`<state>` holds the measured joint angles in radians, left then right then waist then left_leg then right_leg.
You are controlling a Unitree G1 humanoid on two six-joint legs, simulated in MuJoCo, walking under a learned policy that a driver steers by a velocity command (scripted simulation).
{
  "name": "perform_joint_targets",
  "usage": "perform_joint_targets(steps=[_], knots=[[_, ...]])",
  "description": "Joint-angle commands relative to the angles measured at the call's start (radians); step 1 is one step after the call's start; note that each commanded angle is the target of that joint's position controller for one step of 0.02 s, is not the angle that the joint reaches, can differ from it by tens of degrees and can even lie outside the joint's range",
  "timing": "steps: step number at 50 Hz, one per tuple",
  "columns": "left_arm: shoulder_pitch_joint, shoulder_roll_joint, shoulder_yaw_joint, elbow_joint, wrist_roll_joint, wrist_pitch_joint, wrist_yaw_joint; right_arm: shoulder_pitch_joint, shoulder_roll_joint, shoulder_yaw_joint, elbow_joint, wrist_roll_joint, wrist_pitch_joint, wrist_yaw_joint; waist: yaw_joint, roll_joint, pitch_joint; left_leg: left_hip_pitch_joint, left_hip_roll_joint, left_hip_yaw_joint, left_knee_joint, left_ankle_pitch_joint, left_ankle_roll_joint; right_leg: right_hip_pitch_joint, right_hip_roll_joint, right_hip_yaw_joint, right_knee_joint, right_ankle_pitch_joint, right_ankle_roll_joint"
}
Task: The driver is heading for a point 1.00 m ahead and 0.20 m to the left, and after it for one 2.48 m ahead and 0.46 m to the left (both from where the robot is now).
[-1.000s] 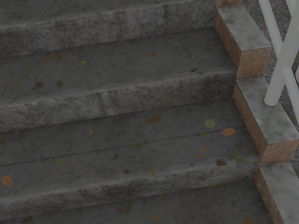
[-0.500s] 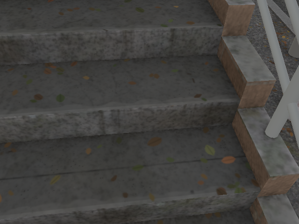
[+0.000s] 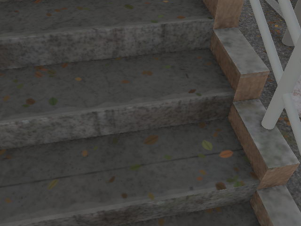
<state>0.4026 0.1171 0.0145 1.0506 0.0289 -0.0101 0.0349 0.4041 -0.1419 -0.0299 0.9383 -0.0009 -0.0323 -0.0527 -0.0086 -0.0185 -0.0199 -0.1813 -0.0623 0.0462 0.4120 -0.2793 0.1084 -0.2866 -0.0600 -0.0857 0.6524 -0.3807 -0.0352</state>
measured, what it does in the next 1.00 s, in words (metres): climbs: right foot 0.15 m higher, then left foot 0.05 m lower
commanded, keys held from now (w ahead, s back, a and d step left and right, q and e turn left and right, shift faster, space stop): w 0.34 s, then w+q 0.66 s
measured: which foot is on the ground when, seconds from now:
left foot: down 0.00-0.38, up 0.40-0.98, down 1.00-1.00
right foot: up 0.00-0.34, down 0.36-1.00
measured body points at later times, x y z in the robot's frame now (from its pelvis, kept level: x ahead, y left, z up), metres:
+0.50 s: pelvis +0.13 -0.17 +0.05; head +0.18 -0.21 +0.50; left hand +0.32 +0.01 -0.04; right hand +0.20 -0.43 -0.10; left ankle +0.01 -0.01 -0.53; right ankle +0.27 -0.27 -0.59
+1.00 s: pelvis +0.12 -0.13 +0.12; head +0.09 -0.10 +0.57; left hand +0.35 +0.12 +0.08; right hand +0.14 -0.41 +0.01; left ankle +0.08 -0.04 -0.58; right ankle +0.27 -0.28 -0.59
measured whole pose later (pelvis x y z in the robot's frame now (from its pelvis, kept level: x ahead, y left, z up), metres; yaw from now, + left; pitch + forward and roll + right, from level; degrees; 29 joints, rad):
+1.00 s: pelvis +0.12 -0.13 +0.12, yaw +14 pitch -2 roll -4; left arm -0.01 0.23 0.07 0.63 0.01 0.00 0.01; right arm 0.48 -0.23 -0.09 0.76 -0.03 0.14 0.00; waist -0.18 -0.02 -0.04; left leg -0.35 0.14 0.11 0.92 -0.35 0.11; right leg -0.37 -0.28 -0.47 0.66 -0.29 0.05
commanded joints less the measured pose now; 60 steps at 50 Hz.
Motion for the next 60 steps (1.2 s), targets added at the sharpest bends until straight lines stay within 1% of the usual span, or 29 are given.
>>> perform_joint_targets(steps=[1,9,12,14,15,16,17,18,19,20,21,22,24,26,27,31,34,40,46,48,50,51,53,54,56,57,58,59,60], knots=[[-0.094,0.075,0.029,-0.111,0.006,-0.030,-0.022,0.188,-0.166,-0.047,0.042,-0.017,-0.001,-0.010,-0.079,0.158,0.205,0.034,0.393,-0.542,-0.348,-0.552,0.268,-0.447,-0.018,0.015,0.387,-0.081,-0.023],[-0.440,0.019,-0.001,-0.419,0.006,-0.061,-0.011,0.164,-0.144,-0.047,0.068,-0.048,-0.066,0.003,-0.055,0.037,0.060,0.288,0.436,-0.347,-0.275,-0.338,0.165,-1.189,-0.104,0.229,1.293,-0.349,-0.049],[-0.517,0.019,-0.016,-0.520,-0.024,-0.060,0.000,0.100,-0.174,-0.047,0.101,-0.035,-0.070,-0.002,-0.016,0.063,0.157,0.065,0.411,-0.194,-0.375,-0.382,0.091,-1.138,-0.112,0.165,1.247,-0.288,-0.030],[-0.548,-0.011,-0.033,-0.599,0.008,-0.046,-0.017,0.059,-0.195,-0.050,0.131,-0.035,-0.059,-0.011,0.016,0.128,0.203,-0.020,0.373,-0.122,-0.470,-0.367,0.071,-1.086,-0.174,0.139,1.067,-0.205,-0.050],[-0.310,0.058,-0.011,-0.495,0.033,-0.020,-0.008,-0.109,-0.199,-0.045,0.062,-0.018,-0.032,0.018,0.120,0.078,0.138,-0.268,0.205,0.078,-0.442,-0.130,0.092,-0.582,-0.132,0.025,0.712,-0.095,-0.031],[-0.240,0.041,-0.003,-0.483,0.005,-0.012,-0.005,-0.085,-0.236,-0.060,0.030,0.010,-0.025,0.027,0.104,0.095,0.038,-0.462,0.217,0.034,-0.449,0.087,0.126,-0.111,-0.074,-0.040,0.614,0.015,-0.030],[-0.231,0.004,0.007,-0.411,-0.099,0.003,-0.015,-0.029,-0.206,-0.055,-0.005,0.020,-0.052,0.043,0.029,0.022,-0.018,-0.357,0.272,0.043,-0.297,0.655,0.085,-0.066,0.018,-0.165,0.510,0.115,-0.050],[-0.025,0.020,0.020,-0.334,-0.108,0.016,-0.011,0.038,-0.263,-0.069,0.013,0.033,-0.071,0.057,0.087,0.073,-0.140,-0.108,0.269,0.048,-0.003,1.259,-0.012,0.006,0.067,-0.138,0.375,0.280,-0.070],[0.080,0.169,0.055,-0.319,-0.106,0.016,-0.036,-0.031,-0.273,-0.073,-0.004,0.041,-0.098,0.093,0.124,0.148,-0.341,-0.069,0.225,0.022,0.252,1.153,-0.081,0.157,0.083,0.030,0.218,0.174,-0.100],[0.078,0.309,0.081,-0.287,-0.059,0.000,-0.031,-0.060,-0.149,-0.055,-0.119,0.041,-0.096,0.115,0.131,-0.459,-0.433,-0.397,0.030,0.022,0.730,0.054,-0.191,0.384,-0.309,0.463,-0.034,0.805,-0.282],[0.032,0.299,0.071,-0.369,-0.017,-0.047,-0.035,0.092,-0.093,-0.039,-0.003,0.045,-0.040,0.070,0.091,-0.248,-0.575,-0.289,-0.033,-0.172,1.142,-0.046,-0.213,0.292,-0.499,0.715,-0.184,1.308,-0.160],[-0.196,0.292,0.064,-0.405,-0.046,-0.043,-0.062,0.172,-0.092,-0.053,0.001,0.009,0.000,0.055,-0.043,-0.261,-0.527,-0.239,0.015,-0.200,1.250,0.027,-0.209,0.085,-0.433,0.596,-0.127,0.941,-0.125],[-0.419,0.107,0.024,-0.452,-0.065,-0.023,-0.069,-0.028,-0.110,-0.053,-0.077,-0.054,0.071,0.051,-0.098,-0.066,-0.163,-0.351,0.076,-0.133,1.210,0.196,-0.200,-0.228,-0.320,0.460,-0.089,0.180,-0.036],[-0.436,0.130,0.034,-0.467,-0.064,-0.038,-0.044,-0.120,-0.142,-0.069,-0.144,-0.058,0.122,0.041,-0.101,-0.083,-0.077,-0.389,0.071,-0.085,1.307,0.220,-0.204,-0.291,-0.311,0.325,-0.147,0.115,-0.026],[-0.299,0.180,0.055,-0.401,-0.028,-0.066,-0.054,-0.048,-0.101,-0.049,-0.125,-0.062,0.122,0.063,-0.121,-0.138,-0.157,-0.486,0.074,-0.123,1.289,0.297,-0.119,-0.201,-0.276,0.370,-0.190,-0.363,0.016],[-0.352,0.196,0.092,-0.436,-0.043,-0.071,-0.027,-0.128,-0.190,-0.152,-0.200,-0.068,0.160,0.009,-0.095,-0.180,-0.104,-0.597,0.029,-0.193,1.296,0.316,-0.104,-0.038,-0.404,0.324,-0.369,-0.099,-0.016],[-0.323,0.215,0.095,-0.419,0.006,-0.047,-0.012,-0.112,-0.143,-0.148,-0.206,-0.076,0.139,-0.011,-0.116,-0.167,-0.035,-0.554,0.013,-0.163,1.265,0.302,-0.085,-0.090,-0.392,0.109,-0.333,-0.068,-0.012],[-0.338,0.258,0.107,-0.395,0.028,-0.030,-0.034,-0.075,-0.089,-0.104,-0.148,-0.035,0.080,0.032,-0.149,-0.237,0.046,-0.529,0.050,0.030,1.118,0.116,-0.145,-0.192,-0.342,-0.065,-0.409,-0.473,-0.026],[-0.616,0.238,0.083,-0.522,-0.018,-0.011,-0.019,0.137,-0.135,-0.071,-0.197,-0.015,0.160,0.063,-0.258,-0.176,-0.031,-0.190,0.183,0.020,0.760,-0.010,-0.022,-0.196,-0.377,-0.199,-0.428,-0.300,0.075],[-0.510,0.216,0.081,-0.508,-0.027,-0.005,-0.026,0.074,-0.108,-0.057,-0.233,-0.003,0.173,0.061,-0.151,-0.118,0.006,-0.268,0.239,0.044,0.373,-0.110,0.038,0.031,-0.364,-0.204,-0.256,-0.260,0.058],[-0.398,0.177,0.072,-0.493,-0.021,0.004,-0.012,0.005,0.001,-0.022,-0.257,-0.059,0.166,0.046,-0.036,-0.024,0.031,-0.303,0.266,0.025,0.239,0.014,0.055,0.099,-0.464,-0.130,-0.137,-0.327,0.065],[-0.420,0.168,0.076,-0.515,0.016,0.012,-0.008,-0.009,0.022,-0.010,-0.257,-0.032,0.119,0.038,-0.049,0.102,0.033,-0.304,0.255,-0.020,0.119,0.175,0.066,0.123,-0.411,-0.140,0.000,-0.293,0.121],[-0.516,0.142,0.075,-0.546,0.021,0.060,0.004,0.149,-0.006,-0.010,-0.184,-0.078,0.009,0.041,-0.110,0.478,0.041,-0.149,0.164,-0.005,0.062,0.445,0.016,-0.059,-0.148,-0.257,0.549,-0.355,0.157],[-0.583,0.082,0.048,-0.558,0.034,0.057,-0.012,0.150,-0.081,-0.017,-0.194,-0.112,-0.031,0.035,-0.105,0.487,0.014,-0.053,0.137,-0.044,0.189,0.400,0.004,-0.327,-0.090,-0.187,0.863,-0.373,0.126],[-0.651,-0.013,0.011,-0.574,0.008,0.071,-0.020,0.099,-0.215,-0.034,-0.353,-0.107,-0.018,0.002,-0.093,0.349,-0.090,-0.041,0.165,-0.167,0.214,0.253,-0.036,-0.546,-0.022,-0.076,1.230,-0.254,0.129],[-0.535,0.031,0.010,-0.584,0.023,0.063,-0.036,0.098,-0.307,-0.069,-0.383,-0.135,0.001,0.001,-0.027,0.245,-0.152,0.013,0.211,-0.259,0.212,0.176,-0.030,-0.583,0.008,-0.071,1.152,-0.117,0.137],[-0.627,0.020,0.005,-0.591,0.025,0.042,-0.040,0.117,-0.230,-0.060,-0.371,-0.105,0.006,-0.002,-0.086,0.164,-0.120,-0.043,0.213,-0.312,0.221,0.171,-0.017,-0.605,0.032,-0.013,1.256,-0.033,0.122],[-0.471,0.041,0.018,-0.588,0.023,0.041,-0.039,0.034,-0.262,-0.064,-0.374,-0.077,-0.010,0.001,0.040,0.243,-0.210,0.093,0.263,-0.417,0.267,0.269,0.028,-0.655,0.026,0.013,1.234,-0.014,0.103],[-0.382,0.138,0.041,-0.545,0.037,0.028,-0.028,-0.057,-0.208,-0.055,-0.388,-0.045,-0.023,0.002,0.082,0.141,-0.253,0.089,0.254,-0.396,0.354,0.364,0.020,-0.565,0.030,-0.013,1.179,0.128,0.085]])
Keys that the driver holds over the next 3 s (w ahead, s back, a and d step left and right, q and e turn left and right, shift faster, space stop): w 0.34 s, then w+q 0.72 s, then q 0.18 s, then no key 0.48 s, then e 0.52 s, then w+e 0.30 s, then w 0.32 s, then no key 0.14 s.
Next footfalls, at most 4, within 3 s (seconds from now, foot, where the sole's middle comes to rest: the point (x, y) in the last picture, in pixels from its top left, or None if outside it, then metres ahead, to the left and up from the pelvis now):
0.36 right None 0.31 -0.28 -0.63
1.00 left None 0.11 -0.02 -0.68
1.40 right None -0.05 -0.13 -0.78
1.64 left None -0.30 0.08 -0.93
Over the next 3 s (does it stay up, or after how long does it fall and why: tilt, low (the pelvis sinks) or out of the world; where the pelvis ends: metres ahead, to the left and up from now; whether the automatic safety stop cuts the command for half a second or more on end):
stays up -0.11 0.02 -0.08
